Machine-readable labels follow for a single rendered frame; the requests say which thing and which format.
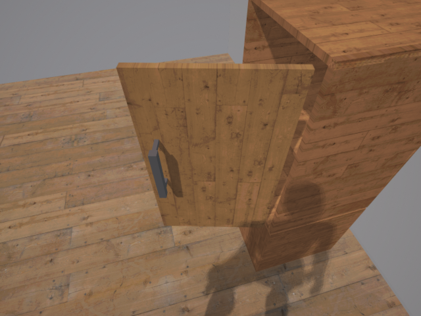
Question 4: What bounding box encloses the cupboard door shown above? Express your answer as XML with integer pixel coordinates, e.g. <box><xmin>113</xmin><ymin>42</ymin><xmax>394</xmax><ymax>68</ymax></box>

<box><xmin>116</xmin><ymin>63</ymin><xmax>315</xmax><ymax>228</ymax></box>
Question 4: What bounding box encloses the handle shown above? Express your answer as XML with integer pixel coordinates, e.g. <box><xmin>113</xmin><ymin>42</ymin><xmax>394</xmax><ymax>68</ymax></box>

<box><xmin>148</xmin><ymin>140</ymin><xmax>168</xmax><ymax>198</ymax></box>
